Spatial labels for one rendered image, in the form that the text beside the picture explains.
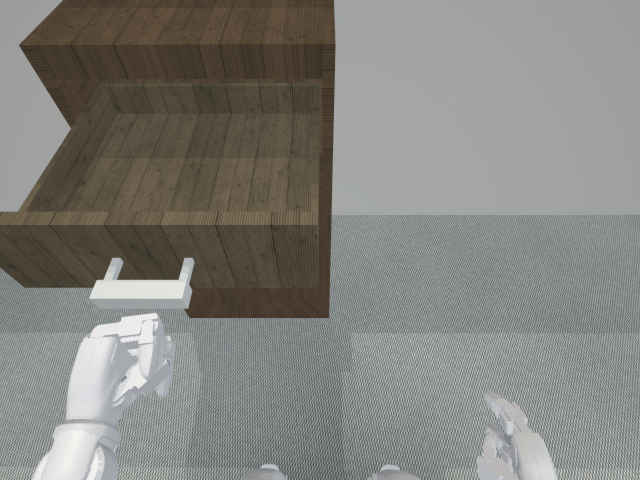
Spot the right robot shin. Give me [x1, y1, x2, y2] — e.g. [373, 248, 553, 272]
[379, 464, 400, 472]

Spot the cabinet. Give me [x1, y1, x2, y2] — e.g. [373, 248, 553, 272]
[19, 0, 336, 318]

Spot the robot left forearm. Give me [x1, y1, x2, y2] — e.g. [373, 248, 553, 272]
[32, 420, 121, 480]

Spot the robot right hand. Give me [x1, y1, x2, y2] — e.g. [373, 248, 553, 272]
[477, 390, 558, 480]

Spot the robot left hand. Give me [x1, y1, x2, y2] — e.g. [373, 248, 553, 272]
[66, 313, 176, 427]

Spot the drawer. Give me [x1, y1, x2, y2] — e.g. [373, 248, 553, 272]
[0, 83, 320, 288]

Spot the handle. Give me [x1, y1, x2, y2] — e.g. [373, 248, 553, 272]
[89, 258, 195, 309]

